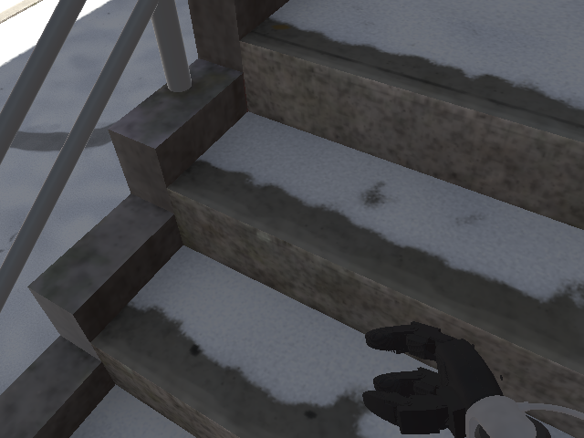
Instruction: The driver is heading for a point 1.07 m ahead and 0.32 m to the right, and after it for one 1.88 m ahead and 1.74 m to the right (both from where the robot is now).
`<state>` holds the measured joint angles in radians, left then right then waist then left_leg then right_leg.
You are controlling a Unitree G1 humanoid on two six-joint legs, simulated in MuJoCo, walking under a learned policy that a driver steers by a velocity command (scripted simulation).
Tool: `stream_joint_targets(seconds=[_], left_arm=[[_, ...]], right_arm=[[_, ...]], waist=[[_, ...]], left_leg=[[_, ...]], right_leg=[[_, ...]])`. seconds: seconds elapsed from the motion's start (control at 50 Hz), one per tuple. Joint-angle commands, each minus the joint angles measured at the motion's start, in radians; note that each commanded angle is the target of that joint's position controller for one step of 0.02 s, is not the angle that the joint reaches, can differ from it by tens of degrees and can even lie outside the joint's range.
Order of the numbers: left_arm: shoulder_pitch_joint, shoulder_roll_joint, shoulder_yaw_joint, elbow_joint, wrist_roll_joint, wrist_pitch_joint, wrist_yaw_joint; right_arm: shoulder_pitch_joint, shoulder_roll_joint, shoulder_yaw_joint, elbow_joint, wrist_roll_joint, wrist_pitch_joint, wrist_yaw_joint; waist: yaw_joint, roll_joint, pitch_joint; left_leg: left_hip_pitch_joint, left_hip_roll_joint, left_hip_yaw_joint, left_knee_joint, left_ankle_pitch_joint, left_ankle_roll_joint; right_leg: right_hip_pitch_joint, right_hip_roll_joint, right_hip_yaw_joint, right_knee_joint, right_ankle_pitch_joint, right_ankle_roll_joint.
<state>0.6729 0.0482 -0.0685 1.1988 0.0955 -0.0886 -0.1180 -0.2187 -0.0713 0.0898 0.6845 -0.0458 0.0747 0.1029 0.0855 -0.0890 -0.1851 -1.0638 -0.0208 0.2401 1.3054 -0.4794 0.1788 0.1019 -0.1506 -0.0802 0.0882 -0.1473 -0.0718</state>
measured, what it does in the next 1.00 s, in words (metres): climbs: right foot 0.17 m higher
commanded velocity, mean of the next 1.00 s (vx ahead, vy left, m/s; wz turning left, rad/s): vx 0.49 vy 0.00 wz -0.21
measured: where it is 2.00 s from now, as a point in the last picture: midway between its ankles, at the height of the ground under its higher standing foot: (480, 44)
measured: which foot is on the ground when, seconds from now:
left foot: down 0.00-0.52, up 0.54-1.00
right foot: down 0.00-0.02, up 0.04-0.46, down 0.48-1.00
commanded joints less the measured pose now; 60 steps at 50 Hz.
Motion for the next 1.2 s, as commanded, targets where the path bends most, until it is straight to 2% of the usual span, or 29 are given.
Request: stream_joint_targets(seconds=[0.02, 0.04, 0.06, 0.1, 0.16, 0.18, 0.22, 0.28, 0.34, 0.42, 0.44, 0.48, 0.52, 0.54, 0.56, 0.6, 0.68, 0.76, 0.86, 0.94, 1.0, 1.02, 1.04, 1.06, 1.08, 1.1, 1.14, 1.16, 1.2], left_arm=[[0.082, 0.245, 0.079, -0.099, 0.055, -0.026, -0.019], [-0.001, 0.179, 0.084, -0.103, 0.024, -0.008, -0.034], [-0.092, 0.172, 0.109, -0.107, -0.036, 0.002, -0.046], [-0.274, 0.129, 0.114, -0.174, -0.043, -0.018, -0.01], [-0.377, 0.046, 0.071, -0.239, -0.054, 0.01, 0.037], [-0.374, -0.013, 0.047, -0.321, -0.076, 0.013, 0.113], [-0.471, -0.025, 0.03, -0.349, -0.101, 0.028, 0.175], [-0.698, -0.041, -0.008, -0.519, -0.11, 0.041, 0.195], [-0.775, 0.015, -0.013, -0.585, -0.135, 0.064, 0.168], [-0.674, 0.015, -0.016, -0.51, -0.15, 0.073, 0.168], [-0.824, 0.122, 0.019, -0.612, -0.078, 0.131, 0.057], [-0.638, 0.2, 0.067, -0.512, -0.065, 0.126, 0.046], [-0.266, 0.277, 0.089, -0.323, -0.064, 0.125, 0.072], [-0.172, 0.3, 0.106, -0.311, 0.001, 0.119, 0.088], [-0.192, 0.288, 0.111, -0.257, -0.007, 0.086, 0.091], [-0.352, 0.086, 0.07, -0.191, -0.034, 0.043, 0.058], [-0.385, 0.004, 0.035, -0.106, -0.071, 0.015, 0.035], [-0.147, 0.103, 0.042, -0.074, -0.002, -0.002, 0.042], [0.052, 0.104, 0.034, 0.034, 0.035, 0.001, 0.059], [-0.059, 0.07, 0.031, -0.041, -0.063, -0.015, 0.008], [-0.098, 0.278, 0.084, -0.089, -0.086, -0.058, 0.008], [-0.093, 0.304, 0.112, -0.066, -0.049, -0.051, -0.006], [0.017, 0.184, 0.1, -0.028, -0.013, -0.047, -0.018], [0.019, 0.079, 0.081, -0.06, 0.029, -0.032, -0.045], [-0.193, 0.149, 0.117, -0.07, -0.05, 0.011, -0.051], [-0.233, 0.176, 0.134, -0.095, -0.059, 0.014, -0.031], [-0.335, 0.147, 0.132, -0.138, -0.053, -0.007, 0.002], [-0.356, 0.103, 0.118, -0.165, -0.068, -0.009, 0.007], [-0.397, 0.032, 0.094, -0.201, -0.074, 0.027, 0.015]], right_arm=[[0.458, -0.182, -0.058, 0.109, 0.039, -0.04, -0.037], [0.743, -0.239, -0.087, 0.227, -0.013, -0.042, -0.054], [0.827, -0.306, -0.128, 0.306, -0.026, -0.087, -0.06], [0.554, -0.22, -0.115, 0.331, 0.013, -0.144, -0.053], [0.36, -0.018, -0.062, 0.37, -0.022, -0.15, -0.013], [0.453, -0.02, -0.085, 0.412, 0.048, -0.189, -0.057], [0.568, -0.016, -0.067, 0.476, 0.021, -0.229, -0.077], [0.6, -0.095, -0.068, 0.521, 0.034, -0.234, -0.061], [0.754, -0.078, -0.043, 0.554, 0.063, -0.192, -0.132], [0.818, -0.209, -0.068, 0.483, 0.08, -0.181, -0.196], [0.807, -0.264, -0.05, 0.514, -0.066, -0.189, -0.043], [0.803, -0.319, -0.114, 0.527, -0.059, -0.179, 0.031], [0.893, -0.186, -0.083, 0.505, -0.092, -0.177, 0.062], [0.704, -0.129, -0.085, 0.479, -0.034, -0.153, 0.061], [0.654, -0.131, -0.096, 0.454, 0.009, -0.158, 0.025], [0.528, -0.159, -0.115, 0.376, 0.004, -0.158, -0.044], [0.438, -0.041, -0.068, 0.311, -0.031, -0.138, -0.051], [0.287, -0.079, -0.065, 0.237, 0.011, -0.154, -0.053], [-0.035, -0.067, -0.016, 0.06, -0.015, -0.137, -0.059], [-0.232, -0.01, -0.014, -0.034, -0.016, -0.05, -0.046], [-0.081, -0.147, -0.071, -0.016, 0.029, -0.067, -0.034], [0.081, -0.185, -0.097, 0.012, 0.02, -0.088, -0.062], [0.305, -0.183, -0.102, 0.079, 0.009, -0.09, -0.077], [0.562, -0.247, -0.109, 0.165, 0.008, -0.088, -0.086], [0.605, -0.263, -0.12, 0.185, -0.025, -0.085, -0.088], [0.461, -0.26, -0.114, 0.186, 0.009, -0.122, -0.089], [0.387, -0.049, -0.081, 0.28, 0.022, -0.132, -0.063], [0.315, 0.049, -0.061, 0.284, 0.024, -0.138, -0.046], [0.298, 0.069, -0.061, 0.291, 0.008, -0.162, -0.057]], waist=[[-0.223, 0.078, -0.349], [-0.309, 0.275, -0.329], [-0.304, 0.254, -0.113], [-0.168, 0.119, 0.045], [0.008, -0.007, 0.082], [0.038, 0.077, 0.12], [-0.002, 0.091, 0.22], [0.005, 0.138, 0.315], [-0.044, 0.194, 0.254], [-0.029, 0.191, 0.045], [0.063, 0.417, 0.052], [0.073, 0.307, -0.044], [0.095, -0.009, -0.187], [0.165, -0.086, -0.067], [0.11, -0.026, 0.06], [-0.042, 0.112, 0.122], [-0.196, 0.076, 0.088], [-0.115, -0.063, 0.112], [-0.018, 0.07, 0.187], [-0.046, -0.042, 0.22], [-0.128, -0.055, 0.074], [-0.172, -0.1, -0.012], [-0.196, 0.081, -0.262], [-0.228, 0.374, -0.325], [-0.315, 0.378, -0.137], [-0.234, 0.261, 0.016], [-0.14, 0.017, 0.066], [-0.086, -0.033, 0.083], [-0.02, 0.058, 0.082]], left_leg=[[1.147, 0.097, -0.527, -0.43, 0.279, 0.182], [1.234, 0.262, -0.964, -0.776, 0.133, 0.259], [1.013, 0.308, -1.087, -0.895, -0.01, 0.194], [0.788, 0.277, -0.902, -0.84, 0.047, 0.168], [0.64, 0.246, -0.567, -0.883, 0.214, 0.012], [0.608, 0.23, -0.397, -0.932, 0.171, -0.029], [0.551, 0.216, -0.343, -0.986, 0.314, -0.02], [0.519, 0.169, -0.284, -1.108, 0.212, -0.036], [0.575, 0.145, -0.239, -1.276, 0.294, -0.024], [0.924, 0.202, -0.127, -1.113, 1.543, 0.01], [0.977, 0.388, -0.298, -1.102, 1.871, 0.189], [1.18, 0.341, -0.186, -0.781, 2.1, 0.209], [0.547, 0.134, -0.341, -0.357, 1.235, 0.086], [0.25, -0.035, -0.48, 0.16, 0.564, 0.013], [0.055, -0.05, -0.612, 0.44, 0.605, 0.003], [-0.083, -0.023, -0.591, 0.516, 0.641, 0.015], [-0.212, 0.051, -0.386, 0.595, 0.497, 0.056], [-0.148, 0.064, -0.218, 0.677, 0.431, 0.001], [-0.632, 0.089, -0.255, 0.628, 0.237, 0.005], [0.068, 0.105, -0.094, 0.189, 0.247, -0.071], [0.391, -0.079, -0.014, -0.146, 0.099, -0.117], [0.553, -0.065, -0.123, -0.242, 0.138, -0.085], [0.974, 0.062, -0.402, -0.345, 0.365, 0.041], [1.26, 0.312, -0.943, -0.72, 0.143, 0.2], [0.984, 0.384, -1.21, -0.95, -0.312, 0.191], [0.795, 0.357, -1.072, -0.929, -0.378, 0.133], [0.67, 0.393, -0.794, -0.894, -0.056, 0.13], [0.63, 0.372, -0.623, -0.889, 0.109, 0.088], [0.651, 0.268, -0.372, -0.908, 0.272, 0.022]], right_leg=[[-0.471, -0.032, 0.169, 0.698, 1.268, -0.092], [-0.739, 0.183, 0.242, 1.135, 0.149, -0.045], [-0.925, 0.211, 0.408, 1.689, 0.193, -0.049], [-1.128, 0.231, 0.404, 2.048, 0.141, -0.082], [-1.249, 0.131, 0.345, 2.079, 0.184, -0.205], [-1.133, 0.167, 0.239, 1.977, -0.034, -0.109], [-1.271, 0.19, 0.181, 2.154, -0.069, -0.077], [-1.393, 0.169, 0.08, 2.081, -0.16, -0.072], [-1.206, 0.124, -0.076, 1.71, -0.125, -0.053], [-0.766, 0.208, -0.176, 1.292, -0.329, -0.1], [-0.88, 0.244, -0.041, 1.22, -0.373, -0.045], [-0.81, 0.283, -0.017, 0.949, -0.258, -0.09], [-0.179, 0.141, 0.597, 0.639, -0.385, -0.277], [-0.218, 0.019, 0.98, 0.323, -0.672, -0.325], [-0.291, -0.012, 1.001, 0.33, -0.716, -0.256], [-0.393, 0.016, 0.755, 0.366, -0.451, -0.183], [-0.52, 0.124, 0.345, 0.42, 0.07, -0.106], [-0.63, 0.162, 0.354, 0.343, 0.148, -0.111], [-0.182, 0.028, 0.548, 0.346, 0.087, -0.18], [-0.665, -0.025, 0.452, 0.036, 0.343, -0.227], [-0.368, -0.082, 0.424, 0.235, 1.533, -0.23], [-0.286, -0.066, 0.416, 0.401, 1.657, -0.171], [-0.462, 0.033, 0.393, 0.715, 1.347, -0.124], [-0.83, 0.206, 0.379, 1.018, 0.34, -0.091], [-0.962, 0.253, 0.403, 1.623, 0.136, -0.071], [-1.045, 0.194, 0.373, 1.779, 0.198, -0.069], [-1.096, 0.191, 0.32, 1.971, 0.15, -0.161], [-1.116, 0.15, 0.313, 1.942, 0.127, -0.175], [-1.179, 0.123, 0.305, 1.858, 0.088, -0.198]])
Velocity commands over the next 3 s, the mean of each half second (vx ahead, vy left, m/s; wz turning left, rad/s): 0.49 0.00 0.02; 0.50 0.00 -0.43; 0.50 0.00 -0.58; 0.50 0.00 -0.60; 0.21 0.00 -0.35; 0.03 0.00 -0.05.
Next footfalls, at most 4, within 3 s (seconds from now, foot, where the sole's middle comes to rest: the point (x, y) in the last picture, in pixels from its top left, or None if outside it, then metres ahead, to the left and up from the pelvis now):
0.48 right None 0.41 -0.06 -0.45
1.02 left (318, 200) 0.79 0.05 -0.27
1.66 right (519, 78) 0.94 -0.30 -0.10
2.14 left None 1.26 -0.36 -0.10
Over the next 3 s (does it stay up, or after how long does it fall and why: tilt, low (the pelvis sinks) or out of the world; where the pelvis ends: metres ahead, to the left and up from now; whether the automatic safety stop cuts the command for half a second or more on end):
stays up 1.14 -0.36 0.67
